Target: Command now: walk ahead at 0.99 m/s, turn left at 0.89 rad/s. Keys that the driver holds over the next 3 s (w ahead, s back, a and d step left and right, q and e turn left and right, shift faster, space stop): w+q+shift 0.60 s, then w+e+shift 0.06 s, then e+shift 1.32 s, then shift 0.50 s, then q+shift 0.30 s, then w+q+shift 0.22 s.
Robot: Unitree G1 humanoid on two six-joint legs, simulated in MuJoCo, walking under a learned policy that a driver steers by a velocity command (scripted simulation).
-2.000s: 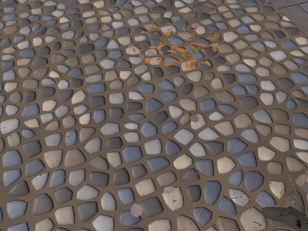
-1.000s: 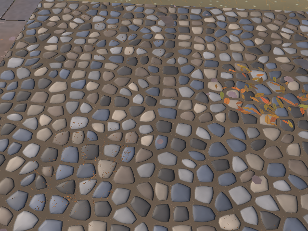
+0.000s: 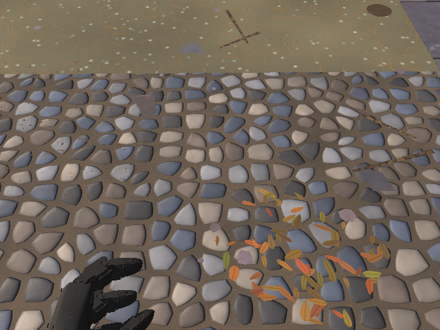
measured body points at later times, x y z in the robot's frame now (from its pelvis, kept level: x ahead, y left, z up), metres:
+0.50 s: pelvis +0.38 -0.03 -0.02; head +0.40 -0.01 +0.43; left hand +0.19 +0.19 -0.15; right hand +0.73 -0.08 -0.06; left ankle +0.53 +0.17 -0.67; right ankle +0.26 -0.23 -0.73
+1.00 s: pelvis +0.73 +0.19 -0.02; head +0.76 +0.21 +0.43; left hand +0.74 +0.49 -0.12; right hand +0.96 +0.00 -0.14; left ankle +0.57 +0.14 -0.72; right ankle +0.94 +0.25 -0.72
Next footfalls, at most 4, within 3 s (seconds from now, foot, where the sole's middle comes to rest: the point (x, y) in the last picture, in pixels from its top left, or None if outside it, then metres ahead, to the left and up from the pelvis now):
0.12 right None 0.29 -0.21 -0.77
0.60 left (162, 308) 0.59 0.16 -0.77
1.00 right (133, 209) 0.97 0.27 -0.77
1.48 left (79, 219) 0.95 0.46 -0.77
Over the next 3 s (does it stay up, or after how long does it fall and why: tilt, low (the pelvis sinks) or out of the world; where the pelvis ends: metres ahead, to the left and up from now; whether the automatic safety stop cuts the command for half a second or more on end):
stays up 0.91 0.30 0.01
